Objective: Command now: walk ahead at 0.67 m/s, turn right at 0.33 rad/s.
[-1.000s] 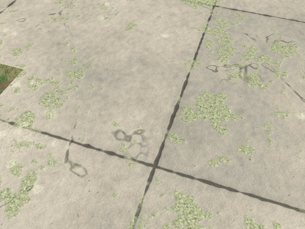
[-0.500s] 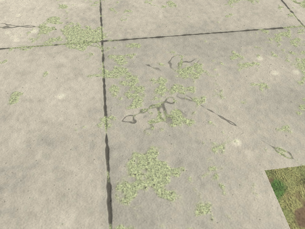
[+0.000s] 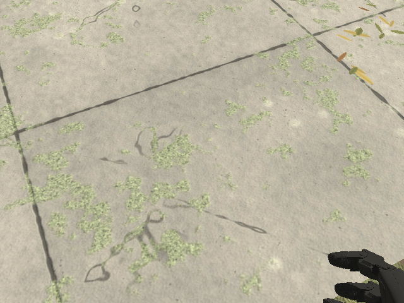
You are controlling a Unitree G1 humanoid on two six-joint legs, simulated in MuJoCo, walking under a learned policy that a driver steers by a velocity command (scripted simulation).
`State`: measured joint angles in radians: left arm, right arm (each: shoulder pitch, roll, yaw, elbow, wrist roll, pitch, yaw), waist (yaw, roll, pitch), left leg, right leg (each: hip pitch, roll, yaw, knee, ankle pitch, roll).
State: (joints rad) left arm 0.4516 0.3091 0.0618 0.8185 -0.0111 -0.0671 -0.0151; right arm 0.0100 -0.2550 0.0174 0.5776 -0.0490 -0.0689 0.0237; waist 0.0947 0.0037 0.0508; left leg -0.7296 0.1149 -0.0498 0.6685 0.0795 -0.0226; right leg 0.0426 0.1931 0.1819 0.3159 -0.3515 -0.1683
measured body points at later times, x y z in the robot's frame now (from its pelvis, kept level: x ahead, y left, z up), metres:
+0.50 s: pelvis +0.27 +0.06 +0.01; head +0.30 +0.08 +0.46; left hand +0.44 +0.35 -0.07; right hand +0.43 -0.22 -0.09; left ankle +0.28 +0.14 -0.73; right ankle +0.42 -0.06 -0.70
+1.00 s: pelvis +0.33 +0.06 +0.01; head +0.36 +0.10 +0.45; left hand +0.23 +0.37 -0.09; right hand +0.64 -0.01 -0.08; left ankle +0.25 +0.18 -0.70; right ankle +0.43 -0.03 -0.73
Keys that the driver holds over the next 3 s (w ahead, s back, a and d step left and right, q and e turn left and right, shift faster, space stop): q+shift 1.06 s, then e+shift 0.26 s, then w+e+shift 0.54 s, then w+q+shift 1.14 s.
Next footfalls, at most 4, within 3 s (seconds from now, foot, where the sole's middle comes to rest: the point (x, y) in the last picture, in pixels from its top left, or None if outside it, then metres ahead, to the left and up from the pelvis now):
0.08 left None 0.32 0.14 -0.77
0.60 right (231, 300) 0.46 -0.01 -0.77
1.06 left None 0.27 0.20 -0.77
1.76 right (201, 245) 0.63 0.10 -0.77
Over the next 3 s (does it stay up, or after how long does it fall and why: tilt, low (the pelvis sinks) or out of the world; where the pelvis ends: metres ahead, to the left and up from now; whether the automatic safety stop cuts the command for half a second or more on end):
stays up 1.48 0.56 -0.01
